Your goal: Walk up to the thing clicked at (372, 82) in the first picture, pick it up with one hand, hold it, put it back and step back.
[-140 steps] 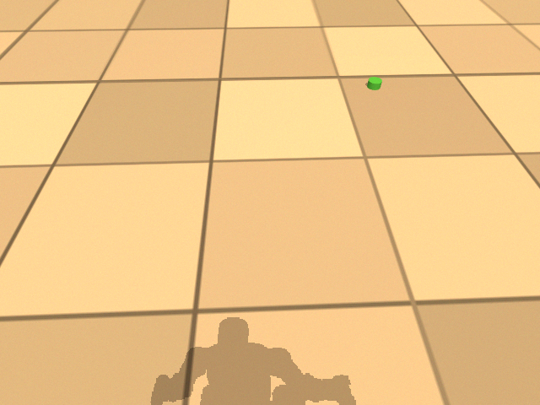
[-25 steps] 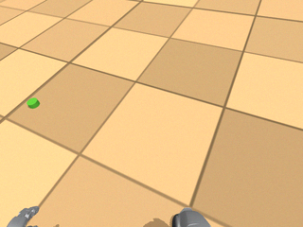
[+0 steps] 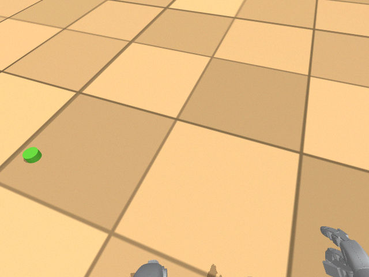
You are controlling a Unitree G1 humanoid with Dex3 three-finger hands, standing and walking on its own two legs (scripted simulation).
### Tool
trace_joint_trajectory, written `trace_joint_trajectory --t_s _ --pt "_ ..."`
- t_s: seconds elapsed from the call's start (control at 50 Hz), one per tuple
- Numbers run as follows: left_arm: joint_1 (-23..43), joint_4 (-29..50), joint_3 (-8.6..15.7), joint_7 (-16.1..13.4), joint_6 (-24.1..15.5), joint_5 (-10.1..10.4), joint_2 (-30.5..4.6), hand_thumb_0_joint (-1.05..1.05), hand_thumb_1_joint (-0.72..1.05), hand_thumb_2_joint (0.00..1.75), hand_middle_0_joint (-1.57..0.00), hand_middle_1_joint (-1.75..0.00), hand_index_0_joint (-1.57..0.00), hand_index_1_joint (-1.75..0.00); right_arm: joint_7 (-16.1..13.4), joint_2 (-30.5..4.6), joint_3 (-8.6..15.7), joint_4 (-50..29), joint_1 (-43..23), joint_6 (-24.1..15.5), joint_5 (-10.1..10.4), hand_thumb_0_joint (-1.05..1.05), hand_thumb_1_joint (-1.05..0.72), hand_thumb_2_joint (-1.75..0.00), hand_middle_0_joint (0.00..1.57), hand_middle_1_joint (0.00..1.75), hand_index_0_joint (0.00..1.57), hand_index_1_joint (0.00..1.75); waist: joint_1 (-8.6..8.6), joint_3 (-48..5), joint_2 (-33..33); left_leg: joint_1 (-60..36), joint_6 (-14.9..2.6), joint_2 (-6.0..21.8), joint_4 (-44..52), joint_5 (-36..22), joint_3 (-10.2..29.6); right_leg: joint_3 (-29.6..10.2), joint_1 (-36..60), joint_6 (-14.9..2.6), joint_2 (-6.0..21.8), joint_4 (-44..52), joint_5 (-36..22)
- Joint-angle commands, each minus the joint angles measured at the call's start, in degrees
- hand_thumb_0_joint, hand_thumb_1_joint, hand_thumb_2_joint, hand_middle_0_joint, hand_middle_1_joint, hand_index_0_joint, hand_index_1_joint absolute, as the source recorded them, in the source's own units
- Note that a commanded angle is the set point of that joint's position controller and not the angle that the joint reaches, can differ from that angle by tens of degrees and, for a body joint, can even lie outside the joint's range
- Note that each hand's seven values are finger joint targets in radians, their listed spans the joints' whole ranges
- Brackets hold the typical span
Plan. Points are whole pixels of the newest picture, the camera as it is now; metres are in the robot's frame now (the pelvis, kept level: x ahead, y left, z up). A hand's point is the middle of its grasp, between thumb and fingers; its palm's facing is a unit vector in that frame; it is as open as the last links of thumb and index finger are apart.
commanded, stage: walk up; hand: left
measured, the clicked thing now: (32, 155) +0.89 +1.01 -0.70
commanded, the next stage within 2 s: none
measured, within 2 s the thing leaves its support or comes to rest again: neither
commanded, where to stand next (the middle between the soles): +0.43 +1.09 m, yaw -42 degrees
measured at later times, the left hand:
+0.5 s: hand (3, 215) +0.27 +0.47 -0.07, palm faces -0.16 -0.77 -0.62, open 7.4 cm
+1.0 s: hand out of the picture +0.39 +0.63 -0.11, palm faces -0.36 -0.74 -0.57, open 7.4 cm
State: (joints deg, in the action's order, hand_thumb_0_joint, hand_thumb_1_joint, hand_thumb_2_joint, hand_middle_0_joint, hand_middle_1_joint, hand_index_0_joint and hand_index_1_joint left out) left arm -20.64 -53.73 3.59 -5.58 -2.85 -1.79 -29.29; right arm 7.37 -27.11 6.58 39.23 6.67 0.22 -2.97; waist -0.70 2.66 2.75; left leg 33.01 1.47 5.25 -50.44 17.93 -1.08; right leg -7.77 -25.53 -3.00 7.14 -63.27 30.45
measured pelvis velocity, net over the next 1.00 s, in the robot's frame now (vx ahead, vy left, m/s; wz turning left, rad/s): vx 0.22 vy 0.38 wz -0.35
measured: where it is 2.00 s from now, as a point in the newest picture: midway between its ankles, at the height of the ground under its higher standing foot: (26, 253)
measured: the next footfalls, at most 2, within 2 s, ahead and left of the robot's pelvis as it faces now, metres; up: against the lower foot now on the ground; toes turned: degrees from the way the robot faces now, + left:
right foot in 0.30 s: +0.19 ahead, +0.00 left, +0.00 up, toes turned -17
left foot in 0.66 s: +0.28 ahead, +0.41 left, +0.00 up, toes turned -13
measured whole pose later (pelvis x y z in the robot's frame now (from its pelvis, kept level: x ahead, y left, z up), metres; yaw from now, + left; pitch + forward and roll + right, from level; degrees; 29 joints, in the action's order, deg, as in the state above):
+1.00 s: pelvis +0.22 +0.38 +0.00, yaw -20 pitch -1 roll -2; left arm -18.4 -46.1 1.8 -6.1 -4.8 -1.3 -23.6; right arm 3.5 -25.3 5.9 38.9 14.5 6.3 -4.4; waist 3.3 7.6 7.5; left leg 31.4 -0.9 -0.5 -66.9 29.3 -1.1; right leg 7.4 -28.8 -3.9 -0.8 -46.9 17.6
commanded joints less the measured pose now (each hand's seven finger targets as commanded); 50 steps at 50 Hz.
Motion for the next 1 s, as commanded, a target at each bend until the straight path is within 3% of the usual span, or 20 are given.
trace_joint_trajectory --t_s 0.0,0.08,0.18,0.22,0.26,0.28,0.32,0.34,0.42,0.54,0.6,0.62,0.64,0.66,0.8,0.86,0.88,0.9,0.94,0.98 --pt "-0.5 2.1 2.5 -0.9 -2.6 2.6 -11.2 0.0 0.9 0.9 -0.2 -0.3 -0.2 -0.3 -3.4 -14.6 5.3 -2.5 3.6 -0.5 0.2 0.0 -0.9 -0.9 0.2 0.3 0.2 0.3 5.03 -5.8 10.7 -23.5 -7.48 12.1 31.2 7.5 20.2 4.7 -21.8 -1.11 -0.8 -10.0 -9.3" --pt "-3.7 -1.3 2.6 -0.2 -1.3 2.2 -10.1 0.0 0.9 0.9 -0.2 -0.3 -0.2 -0.3 -3.9 -9.5 3.1 -2.6 3.0 -0.6 -1.2 0.0 -0.9 -0.9 0.2 0.3 0.2 0.3 4.36 -7.4 9.5 -23.5 -11.62 9.2 25.5 -14.9 8.6 9.8 -13.4 1.52 -0.7 1.0 -7.1" --pt "-1.7 0.6 2.9 -0.2 -0.7 2.1 -9.3 0.0 0.9 0.9 -0.2 -0.3 -0.2 -0.3 -3.6 -9.5 2.8 -3.6 2.4 0.5 -1.6 0.0 -0.9 -0.9 0.2 0.3 0.2 0.3 4.63 -5.5 6.8 -17.4 -12.25 10.8 28.9 -7.8 7.6 13.0 -3.6 0.51 -1.5 10.9 -12.3" --pt "-3.3 0.3 3.5 -0.3 -0.7 2.1 -9.3 0.0 0.9 0.9 -0.2 -0.3 -0.2 -0.3 -3.4 -9.2 2.7 -4.1 0.7 1.2 -1.7 0.0 -0.9 -0.9 0.2 0.3 0.2 0.3 3.2 -4.3 4.2 -13.1 -9.77 9.8 26.6 -4.2 5.9 12.8 3.3 -0.32 -1.8 17.7 -15.2" --pt "-13.5 -1.8 5.2 -0.9 -0.9 1.8 -11.3 0.0 0.9 0.9 -0.2 -0.3 -0.2 -0.3 -3.2 -9.0 2.1 -6.5 -4.2 1.4 -1.4 0.0 -0.9 -0.9 0.2 0.3 0.2 0.3 -4.5 -5.9 -2.0 -0.5 -1.49 4.1 11.4 -18.4 -5.0 13.5 26.0 -2.54 -2.6 32.8 -22.2" --pt "-17.7 -1.8 6.7 -1.9 -1.0 1.3 -15.0 0.0 0.9 0.9 -0.2 -0.3 -0.2 -0.3 -3.2 -6.2 1.1 -6.4 -1.6 1.0 -0.8 0.0 -0.9 -0.9 0.2 0.3 0.2 0.3 -7.52 -8.7 -13.7 9.8 2.16 -0.8 -6.1 -5.3 -6.4 1.9 37.0 -5.87 3.6 39.4 -19.1" --pt "-5.1 4.6 7.0 -3.3 -1.2 2.3 -19.2 0.0 0.9 0.9 -0.2 -0.3 -0.2 -0.3 -4.1 -11.6 2.9 -6.0 4.4 2.3 -1.5 0.0 -0.9 -0.9 0.2 0.3 0.2 0.3 -0.85 -7.6 -7.7 18.9 6.37 -0.1 -31.1 15.3 11.1 -34.1 28.4 -20.79 28.1 43.7 -14.5" --pt "-2.1 5.9 6.2 -3.8 -1.9 3.0 -17.9 0.0 0.9 0.9 -0.2 -0.3 -0.2 -0.3 -4.5 -12.4 3.2 -5.3 2.5 2.9 -1.4 0.0 -0.9 -0.9 0.2 0.3 0.2 0.3 -0.63 -4.4 -0.8 19.1 5.75 2.6 -34.5 12.1 13.3 -31.2 21.7 -21.29 27.4 44.8 -13.1" --pt "5.8 8.5 5.8 -2.2 -2.3 0.5 -14.8 0.0 0.9 0.9 -0.2 -0.3 -0.2 -0.3 -2.0 -10.5 3.2 -0.8 7.6 3.8 -1.0 0.0 -0.9 -0.9 0.2 0.3 0.2 0.3 5.34 -2.9 -6.2 1.8 -0.15 1.3 -21.3 0.6 8.4 -1.9 3.1 -7.64 8.6 40.4 -9.7" --pt "3.1 9.2 7.7 -0.9 -2.6 -1.4 -19.4 0.0 0.9 0.9 -0.2 -0.3 -0.2 -0.3 -0.2 -10.1 3.9 -2.4 2.5 4.3 -1.0 0.0 -0.9 -0.9 0.2 0.3 0.2 0.3 2.05 -1.1 -11.8 -3.5 -1.44 0.7 -4.7 6.9 2.2 -1.7 -3.3 -8.99 7.1 37.0 -2.4" --pt "5.7 9.9 6.7 -0.8 -2.3 -1.0 -18.4 0.0 0.9 0.9 -0.2 -0.3 -0.2 -0.3 -0.9 -10.5 5.0 -1.0 9.2 3.4 -1.4 0.0 -0.9 -0.9 0.2 0.3 0.2 0.3 6.23 -4.2 -10.9 -14.0 -2.55 -1.8 4.1 5.1 -0.6 -0.8 -7.9 -6.99 6.0 28.6 -8.1" --pt "6.5 10.3 5.4 -0.8 -1.9 -1.1 -14.6 0.0 0.9 0.9 -0.2 -0.3 -0.2 -0.3 -1.6 -11.2 5.8 0.6 15.5 2.7 -2.1 0.0 -0.9 -0.9 0.2 0.3 0.2 0.3 10.16 -6.9 -3.7 -22.4 -2.96 -3.4 12.9 7.3 1.1 3.6 -12.2 -3.98 1.6 14.7 -11.6" --pt "6.6 10.9 3.3 -1.1 -1.8 -0.4 -7.7 0.0 0.9 0.9 -0.2 -0.3 -0.2 -0.3 -2.5 -16.2 6.8 0.3 18.3 1.9 -3.4 0.0 -0.9 -0.9 0.2 0.3 0.2 0.3 12.71 -4.9 15.0 -25.4 -4.88 6.1 26.3 7.0 16.8 12.0 -22.8 -0.31 -9.3 -3.3 -2.5" --pt "7.9 11.8 2.7 -2.7 -1.9 0.7 -7.3 0.0 0.9 0.9 -0.2 -0.3 -0.2 -0.3 -3.4 -21.9 7.3 -1.0 13.4 1.1 -2.1 0.0 -0.9 -0.9 0.2 0.3 0.2 0.3 10.5 -4.0 23.4 -25.5 -10.8 14.2 29.6 -5.5 33.2 6.1 -30.1 -0.75 -11.8 -8.2 8.2" --pt "-3.5 4.9 3.0 -1.2 -1.7 2.8 -8.7 0.0 0.9 0.9 -0.2 -0.3 -0.2 -0.3 -4.9 -9.7 3.8 -7.1 2.4 1.7 -2.4 0.0 -0.9 -0.9 0.2 0.3 0.2 0.3 4.23 -6.3 12.2 -20.8 -15.41 9.0 16.3 -31.9 10.5 13.0 -10.1 0.92 -4.3 5.3 -5.2" --pt "-13.1 3.2 3.9 -1.6 -1.9 2.2 -8.2 0.0 0.9 0.9 -0.2 -0.3 -0.2 -0.3 -4.4 -9.3 3.0 -9.5 -2.8 3.0 -2.2 0.0 -0.9 -0.9 0.2 0.3 0.2 0.3 -2.15 -7.1 6.1 -6.9 -9.99 3.9 6.5 -25.0 3.1 11.7 13.2 -1.11 -4.7 27.4 -21.1" --pt "-17.1 3.0 5.3 -2.2 -2.1 1.3 -11.2 0.0 0.9 0.9 -0.2 -0.3 -0.2 -0.3 -4.2 -7.4 2.2 -10.0 -1.3 3.0 -1.5 0.0 -0.9 -0.9 0.2 0.3 0.2 0.3 -4.67 -8.8 1.0 0.2 -6.66 1.0 -2.9 -22.5 0.5 6.8 23.5 -1.71 -3.2 31.2 -21.9" --pt "-17.0 5.0 6.5 -2.8 -2.3 -0.1 -15.1 0.0 0.9 0.9 -0.2 -0.3 -0.2 -0.3 -4.0 -4.6 1.2 -9.9 3.7 3.0 -0.9 0.0 -0.9 -0.9 0.2 0.3 0.2 0.3 -4.19 -10.0 -9.1 14.0 -2.8 -3.6 -12.8 8.1 0.9 -11.5 33.0 -6.04 7.8 34.2 -21.9" --pt "-7.9 10.1 6.4 -3.5 -2.1 0.8 -17.7 0.0 0.9 0.9 -0.2 -0.3 -0.2 -0.3 -5.0 -10.0 3.1 -8.8 6.6 4.7 -1.2 0.0 -0.9 -0.9 0.2 0.3 0.2 0.3 -0.12 -9.4 -2.3 13.7 -1.35 -2.1 -28.6 16.1 9.3 -32.8 19.5 -15.58 23.7 43.3 -8.7" --pt "-2.3 11.7 5.7 -3.1 -2.7 0.9 -15.0 0.0 0.9 0.9 -0.2 -0.3 -0.2 -0.3 -4.5 -12.2 4.0 -7.6 4.1 4.9 -1.7 0.0 -0.9 -0.9 0.2 0.3 0.2 0.3 1.22 -2.6 0.8 11.2 -1.19 1.2 -31.6 9.9 11.7 -24.1 7.7 -14.65 17.6 43.3 -0.6"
